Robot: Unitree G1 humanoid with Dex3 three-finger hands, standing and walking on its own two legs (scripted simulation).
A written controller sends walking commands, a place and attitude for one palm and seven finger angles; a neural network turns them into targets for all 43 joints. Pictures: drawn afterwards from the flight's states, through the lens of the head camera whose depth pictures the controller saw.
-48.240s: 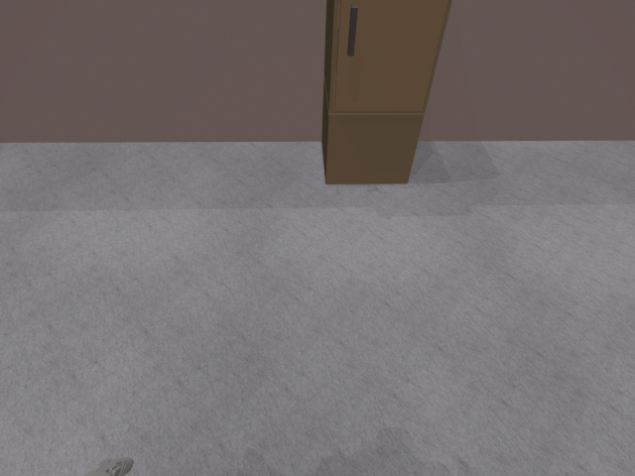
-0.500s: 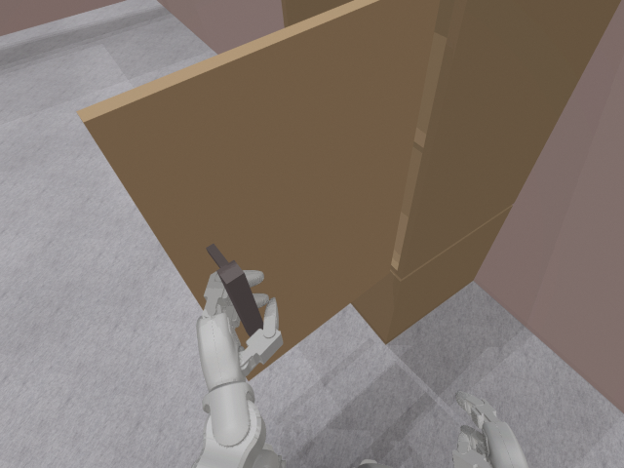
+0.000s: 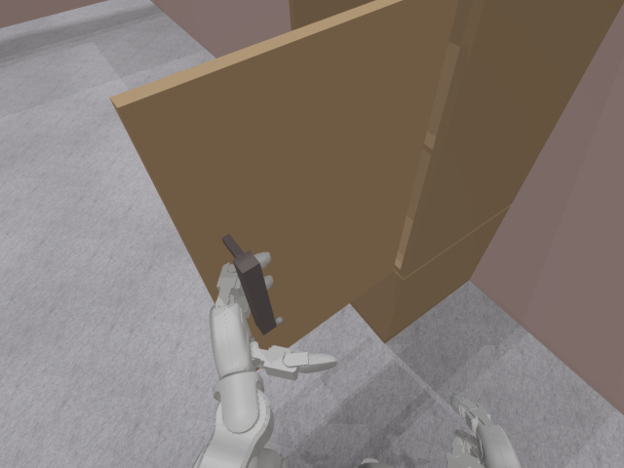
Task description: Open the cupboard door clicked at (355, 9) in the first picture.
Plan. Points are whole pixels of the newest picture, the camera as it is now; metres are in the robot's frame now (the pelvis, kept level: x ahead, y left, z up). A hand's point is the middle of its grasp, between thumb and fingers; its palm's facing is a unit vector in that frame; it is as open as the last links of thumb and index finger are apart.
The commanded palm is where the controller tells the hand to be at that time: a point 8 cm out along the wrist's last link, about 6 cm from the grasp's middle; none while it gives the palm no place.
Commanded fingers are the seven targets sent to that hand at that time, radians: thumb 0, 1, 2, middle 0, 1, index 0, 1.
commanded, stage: open thumb and fingers to let go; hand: left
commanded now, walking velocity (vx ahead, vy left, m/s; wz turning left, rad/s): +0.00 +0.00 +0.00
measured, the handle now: (249, 286) +0.33 +0.09 +0.06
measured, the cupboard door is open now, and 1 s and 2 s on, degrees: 92 93 93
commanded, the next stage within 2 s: slide the hand sideways off the handle in 0.12 s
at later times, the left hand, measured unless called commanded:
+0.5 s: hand (259, 353) +0.25 +0.07 +0.05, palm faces -0.19 -0.98 +0.08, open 16.1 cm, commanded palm +0.24 +0.12 +0.05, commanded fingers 0.00 -0.50 0.30 -0.15 -0.30 -0.15 -0.30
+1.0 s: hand (223, 383) +0.22 +0.11 +0.05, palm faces -0.10 -0.99 +0.04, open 16.1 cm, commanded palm +0.19 +0.16 +0.05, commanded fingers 0.00 -0.50 0.30 -0.15 -0.30 -0.15 -0.30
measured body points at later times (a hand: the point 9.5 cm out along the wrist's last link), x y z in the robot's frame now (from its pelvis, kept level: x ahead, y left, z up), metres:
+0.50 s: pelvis -0.01 +0.05 +0.00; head +0.03 +0.04 +0.44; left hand +0.25 +0.12 +0.05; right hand +0.15 -0.18 -0.09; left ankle +0.04 +0.14 -0.66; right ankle -0.01 -0.05 -0.66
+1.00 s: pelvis +0.00 +0.05 -0.01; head +0.04 +0.05 +0.44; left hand +0.22 +0.16 +0.05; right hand +0.18 -0.16 -0.09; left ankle +0.04 +0.14 -0.66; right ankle -0.01 -0.05 -0.66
